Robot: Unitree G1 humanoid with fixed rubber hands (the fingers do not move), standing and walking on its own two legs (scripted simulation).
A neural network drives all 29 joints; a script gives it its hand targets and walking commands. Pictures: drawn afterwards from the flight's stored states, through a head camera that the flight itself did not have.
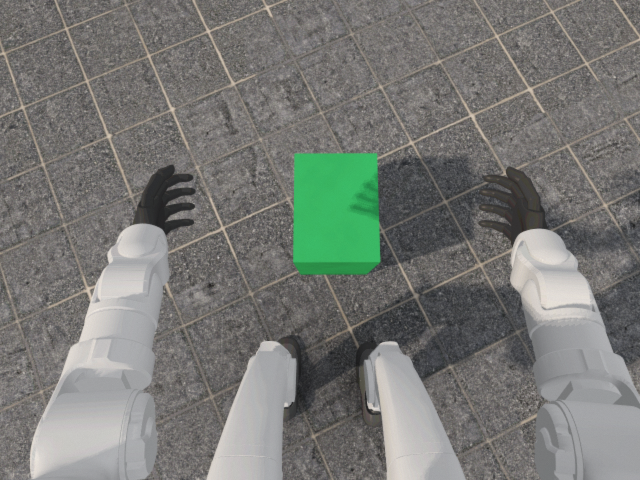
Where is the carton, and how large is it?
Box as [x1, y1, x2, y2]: [293, 153, 379, 274]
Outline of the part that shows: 294,154 293,262 300,274 367,273 379,262 376,153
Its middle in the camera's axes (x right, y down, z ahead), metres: +0.03 -0.05 +0.95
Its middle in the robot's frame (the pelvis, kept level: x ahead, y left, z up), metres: +0.52 -0.02 -0.56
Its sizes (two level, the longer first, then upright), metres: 0.240 0.181 0.265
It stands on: the floor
